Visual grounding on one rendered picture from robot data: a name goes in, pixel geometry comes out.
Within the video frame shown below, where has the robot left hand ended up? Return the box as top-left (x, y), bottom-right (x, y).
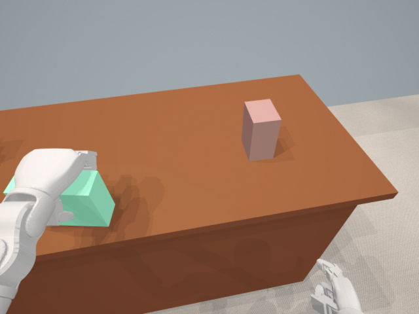
top-left (14, 148), bottom-right (97, 226)

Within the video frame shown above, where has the sponge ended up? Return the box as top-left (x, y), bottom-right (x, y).
top-left (3, 170), bottom-right (115, 227)

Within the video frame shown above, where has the robot left forearm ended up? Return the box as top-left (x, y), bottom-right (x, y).
top-left (0, 187), bottom-right (56, 314)

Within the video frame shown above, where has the robot right hand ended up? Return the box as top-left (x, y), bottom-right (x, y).
top-left (311, 259), bottom-right (362, 314)

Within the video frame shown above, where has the table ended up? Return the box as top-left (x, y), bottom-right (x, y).
top-left (0, 75), bottom-right (398, 314)

